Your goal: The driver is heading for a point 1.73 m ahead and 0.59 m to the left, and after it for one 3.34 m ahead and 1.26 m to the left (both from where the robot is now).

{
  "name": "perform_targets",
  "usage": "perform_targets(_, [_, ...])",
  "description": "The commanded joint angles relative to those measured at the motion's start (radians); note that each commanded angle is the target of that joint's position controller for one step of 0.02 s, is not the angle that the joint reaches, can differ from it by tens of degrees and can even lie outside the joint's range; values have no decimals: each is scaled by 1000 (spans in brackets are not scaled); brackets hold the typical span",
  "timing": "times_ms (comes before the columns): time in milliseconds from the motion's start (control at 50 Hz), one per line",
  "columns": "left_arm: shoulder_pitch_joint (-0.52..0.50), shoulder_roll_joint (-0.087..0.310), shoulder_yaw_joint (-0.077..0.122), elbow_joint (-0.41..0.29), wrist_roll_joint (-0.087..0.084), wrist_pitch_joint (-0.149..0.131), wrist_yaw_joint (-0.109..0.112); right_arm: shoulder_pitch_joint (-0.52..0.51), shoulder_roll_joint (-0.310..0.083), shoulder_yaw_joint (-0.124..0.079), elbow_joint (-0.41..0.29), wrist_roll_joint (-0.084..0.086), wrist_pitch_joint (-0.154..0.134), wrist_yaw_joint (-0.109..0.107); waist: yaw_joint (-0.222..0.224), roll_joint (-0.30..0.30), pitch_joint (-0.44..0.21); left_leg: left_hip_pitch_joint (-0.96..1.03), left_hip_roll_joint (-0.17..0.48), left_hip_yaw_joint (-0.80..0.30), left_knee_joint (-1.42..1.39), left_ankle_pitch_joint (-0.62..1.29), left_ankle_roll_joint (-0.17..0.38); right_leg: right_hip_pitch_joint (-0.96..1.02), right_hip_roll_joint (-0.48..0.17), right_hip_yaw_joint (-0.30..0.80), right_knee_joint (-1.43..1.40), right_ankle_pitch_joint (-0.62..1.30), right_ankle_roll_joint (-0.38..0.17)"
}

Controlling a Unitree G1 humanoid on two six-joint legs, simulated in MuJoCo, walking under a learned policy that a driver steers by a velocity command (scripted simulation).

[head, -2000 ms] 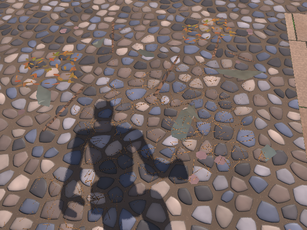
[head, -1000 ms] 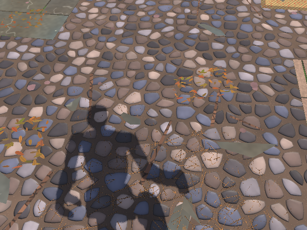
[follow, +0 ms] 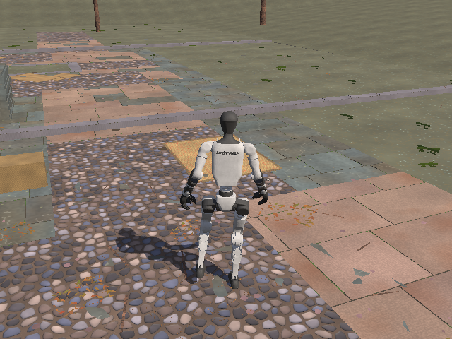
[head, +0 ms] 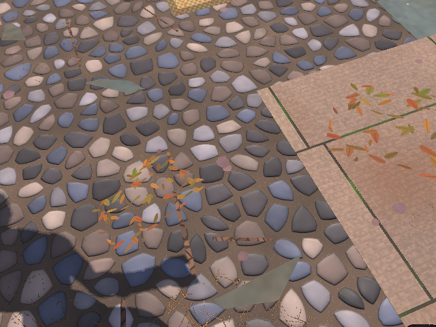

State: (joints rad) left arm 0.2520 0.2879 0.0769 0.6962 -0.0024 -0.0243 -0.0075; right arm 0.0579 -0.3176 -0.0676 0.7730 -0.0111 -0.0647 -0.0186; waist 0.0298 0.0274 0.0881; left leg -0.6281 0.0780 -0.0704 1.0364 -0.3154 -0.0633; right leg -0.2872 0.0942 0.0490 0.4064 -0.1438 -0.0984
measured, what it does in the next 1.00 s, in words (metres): walks ahead, turning left: left foot, then right foot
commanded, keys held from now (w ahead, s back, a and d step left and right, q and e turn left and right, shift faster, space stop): e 0.06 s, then q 0.94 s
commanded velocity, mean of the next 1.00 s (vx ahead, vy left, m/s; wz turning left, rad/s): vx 0.05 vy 0.00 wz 0.25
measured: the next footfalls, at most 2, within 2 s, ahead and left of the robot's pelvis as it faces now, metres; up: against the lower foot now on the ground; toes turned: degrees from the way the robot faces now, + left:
left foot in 0.22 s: +0.23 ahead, +0.14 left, +0.00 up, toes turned -5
right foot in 0.58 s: +0.16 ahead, -0.10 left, +0.00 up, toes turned +11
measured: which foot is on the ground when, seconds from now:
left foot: up 0.00-0.20, down 0.22-0.60, up 0.62-1.00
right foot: down 0.00-0.24, up 0.26-0.56, down 0.58-1.00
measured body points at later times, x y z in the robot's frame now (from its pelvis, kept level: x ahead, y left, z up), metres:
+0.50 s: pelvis +0.11 +0.03 -0.01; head +0.15 +0.03 +0.44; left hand +0.24 +0.31 -0.12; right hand +0.25 -0.25 -0.12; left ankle +0.19 +0.15 -0.74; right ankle +0.08 -0.10 -0.72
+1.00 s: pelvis +0.11 +0.02 +0.00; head +0.14 +0.04 +0.44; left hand +0.12 +0.34 -0.11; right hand +0.37 -0.17 -0.10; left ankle +0.07 +0.14 -0.72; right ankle +0.12 -0.11 -0.74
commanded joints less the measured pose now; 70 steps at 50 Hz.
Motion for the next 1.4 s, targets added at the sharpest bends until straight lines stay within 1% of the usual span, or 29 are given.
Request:
perform_targets(20, [-34,177,49,-77,-12,1,28,69,-55,-12,-35,-4,14,-5,-49,-96,-201,79,-39,13,-136,124,-28,77,-221,168,-54,612,-150])
perform_targets(140, [-19,124,23,-49,6,22,41,-5,-55,-3,-41,6,10,23,5,-137,-200,164,-47,12,-373,276,-15,118,-244,193,-11,435,-108])
perform_targets(200, [-42,80,-2,-18,13,8,31,27,-62,-6,-30,-3,-9,37,-22,-138,-175,266,-47,30,-522,279,50,125,-255,201,61,408,-84])
perform_targets(240, [16,71,-8,3,33,-8,29,38,-118,-14,-35,-20,-19,32,-4,-49,-192,431,34,-76,-604,755,118,95,-152,146,156,235,-1])
perform_targets(260, [131,68,-7,19,42,-12,30,13,-152,-17,-40,-28,-14,29,73,77,-235,531,124,-181,-554,929,231,28,-78,94,213,-16,53])
perform_targets(280, [107,95,-4,27,45,-4,40,29,-100,-9,-38,-12,1,30,32,133,-251,522,176,-276,-584,843,320,8,-54,46,268,-197,103])
perform_targets(300, [55,112,3,15,32,11,46,47,-76,0,-33,1,13,34,12,161,-240,516,187,-351,-620,709,344,-25,-48,29,291,-291,117])
perform_targets(380, [-68,117,18,-17,4,58,54,104,-177,-36,-34,11,29,24,-48,125,-210,535,202,-478,-713,367,329,-188,-34,65,530,-474,139])
perform_targets(480, [-44,54,11,19,-9,39,54,28,-136,-48,-61,28,80,-11,-30,137,-210,422,71,-336,-733,221,240,-66,-26,23,318,-300,162])
perform_targets(560, [32,66,20,52,-9,24,33,10,-139,-56,-80,42,108,-22,8,152,-203,315,27,-339,-722,56,197,118,-19,-14,28,-94,116])
perform_targets(580, [54,104,32,55,-1,24,34,26,-118,-50,-82,42,109,-24,10,109,-195,225,-13,-306,-672,-41,154,201,-91,31,-35,-86,81])
perform_targets(600, [68,197,53,45,27,28,42,31,-67,-36,-98,34,105,-20,-3,-103,-171,50,-121,-178,-448,-170,94,255,-317,275,-129,-168,-18])
perform_targets(620, [-7,240,60,23,68,24,37,21,-83,-44,-123,31,88,-16,-18,-303,-120,-12,-183,-68,-215,-268,58,107,-489,486,-194,-80,-145])
perform_targets(640, [-84,173,39,-14,72,12,43,59,-151,-67,-94,23,82,-14,-44,-204,-110,18,-134,-111,-37,-232,43,77,-474,429,-180,-14,-162])
perform_targets(660, [-145,129,26,-24,51,4,49,112,-161,-77,-60,28,89,-13,-78,-148,-100,21,-139,-103,35,-171,34,76,-411,314,-153,40,-112])
perform_targets(700, [-168,106,15,-29,16,-2,55,159,-123,-71,-29,23,109,-21,-73,-131,-86,-15,-128,-83,147,-88,0,127,-352,186,-114,153,-72])
perform_targets(720, [-146,104,11,-23,15,0,59,148,-109,-66,-38,25,112,-18,-62,-131,-83,-15,-123,-61,176,-69,-15,133,-337,135,-105,228,-78])
perform_targets(840, [-33,160,30,8,16,27,68,22,-63,-31,-139,36,111,10,26,-177,-109,-15,-52,26,-84,-55,-64,315,-379,57,-83,336,-123])
perform_targets(920, [-64,197,46,3,6,33,49,26,-70,-28,-167,35,117,28,22,-197,-120,149,-48,108,-246,-69,-31,250,-396,-12,-64,396,-120])
perform_targets(1000, [-96,203,53,12,-30,26,33,83,-77,-41,-169,36,132,45,-26,-192,-130,309,-78,159,-518,66,48,223,-401,-64,49,393,-61])
perform_targets(1020, [-67,180,48,29,-34,21,29,131,-98,-53,-156,32,132,40,-46,-151,-149,429,-96,142,-636,200,84,165,-367,-110,136,324,-5])
perform_targets(1040, [-28,142,37,34,-6,14,25,196,-185,-81,-150,34,130,25,-55,15,-204,653,8,-33,-658,517,143,-20,-296,-188,346,110,85])
perform_targets(1060, [-52,67,7,-22,55,10,20,204,-292,-96,-175,22,123,11,-29,300,-225,790,276,-390,-596,962,329,-333,-145,-191,634,-548,180])
perform_targets(1080, [-136,119,22,-40,33,9,27,228,-235,-80,-180,-6,96,26,-114,171,-307,717,327,-438,-644,840,454,-367,-116,-20,792,-585,184])
perform_targets(1100, [-166,147,31,-44,2,15,31,178,-209,-70,-177,-5,77,31,-90,112,-235,659,264,-348,-670,710,413,-382,-136,8,830,-505,172])
perform_targets(1140, [-141,158,39,-17,6,28,48,72,-147,-51,-182,25,69,18,-40,65,-163,572,170,-246,-684,534,313,-381,-160,21,757,-350,167])
perform_targets(1200, [-79,139,37,1,8,31,47,46,-126,-35,-186,13,73,2,-10,93,-191,496,123,-180,-698,545,304,-264,-135,0,710,-232,185])
perform_targets(1280, [-105,98,16,-5,6,32,43,61,-127,-30,-165,8,75,-6,-34,105,-179,483,109,-175,-701,426,297,-193,-142,-2,490,-197,191])
perform_targets(1400, [-106,104,11,-6,-3,21,29,52,-115,-11,-130,6,79,10,-46,114,-126,403,109,-239,-683,261,290,-26,-128,-21,224,-193,163])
